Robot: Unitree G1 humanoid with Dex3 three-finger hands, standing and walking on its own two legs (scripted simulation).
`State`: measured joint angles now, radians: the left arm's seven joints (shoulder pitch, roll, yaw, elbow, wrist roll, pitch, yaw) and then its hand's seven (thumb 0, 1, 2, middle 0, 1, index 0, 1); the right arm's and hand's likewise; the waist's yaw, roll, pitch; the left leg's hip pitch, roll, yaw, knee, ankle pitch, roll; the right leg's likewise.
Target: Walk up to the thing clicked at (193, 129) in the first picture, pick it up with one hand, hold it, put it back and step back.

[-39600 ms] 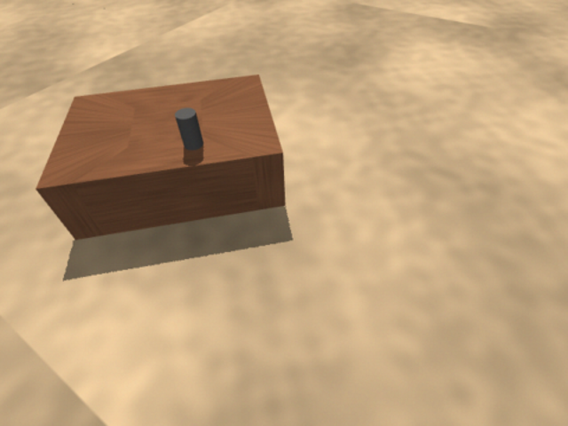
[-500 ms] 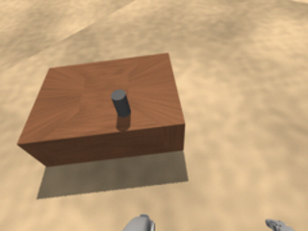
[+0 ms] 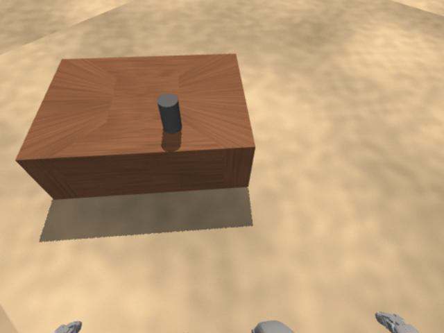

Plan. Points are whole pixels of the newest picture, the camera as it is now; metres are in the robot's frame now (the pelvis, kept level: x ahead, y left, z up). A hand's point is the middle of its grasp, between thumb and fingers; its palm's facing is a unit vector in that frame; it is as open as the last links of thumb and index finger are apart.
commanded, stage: step back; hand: left
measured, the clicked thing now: (170, 114) +0.99 +0.22 -0.36
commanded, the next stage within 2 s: stand in 1.38 s
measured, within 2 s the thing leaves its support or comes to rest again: neither
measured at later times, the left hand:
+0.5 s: hand out of the picture -0.05 +0.28 -0.14, palm faces +0.07 -0.90 -0.44, open 7.4 cm
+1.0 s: hand out of the picture -0.10 +0.26 -0.15, palm faces +0.03 -0.93 -0.35, open 7.4 cm
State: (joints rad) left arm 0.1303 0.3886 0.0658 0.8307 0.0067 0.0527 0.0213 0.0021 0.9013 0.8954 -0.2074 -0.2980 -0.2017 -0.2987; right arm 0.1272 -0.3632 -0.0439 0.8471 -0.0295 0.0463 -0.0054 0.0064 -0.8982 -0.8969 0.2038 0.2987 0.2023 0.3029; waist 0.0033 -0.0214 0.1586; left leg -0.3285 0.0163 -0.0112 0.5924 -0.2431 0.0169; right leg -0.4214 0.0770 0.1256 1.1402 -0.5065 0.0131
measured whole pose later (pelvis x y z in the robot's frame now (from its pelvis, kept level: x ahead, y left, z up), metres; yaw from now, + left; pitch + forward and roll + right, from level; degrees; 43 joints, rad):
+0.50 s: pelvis -0.15 -0.01 -0.01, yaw +2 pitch -3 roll +4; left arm 0.14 0.41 0.08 0.84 0.04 0.03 0.01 0.00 0.90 0.90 -0.21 -0.30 -0.20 -0.30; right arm 0.21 -0.36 -0.06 0.97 -0.04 0.04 -0.01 0.01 -0.90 -0.90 0.20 0.30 0.20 0.30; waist 0.04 -0.06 0.15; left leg -0.19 -0.06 0.00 0.60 -0.36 -0.01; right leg -0.41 -0.10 0.02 0.77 -0.34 -0.01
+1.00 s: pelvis -0.14 +0.00 +0.00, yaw +1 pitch -2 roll +0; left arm 0.20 0.36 0.03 1.02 0.02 -0.01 -0.02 0.01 0.90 0.90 -0.21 -0.30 -0.20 -0.30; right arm 0.17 -0.36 -0.04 1.02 -0.03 0.00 0.02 0.01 -0.90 -0.90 0.20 0.30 0.20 0.30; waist 0.02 0.00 0.04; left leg -0.23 -0.01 0.00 0.57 -0.31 0.01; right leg -0.25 -0.02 0.03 0.58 -0.32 0.00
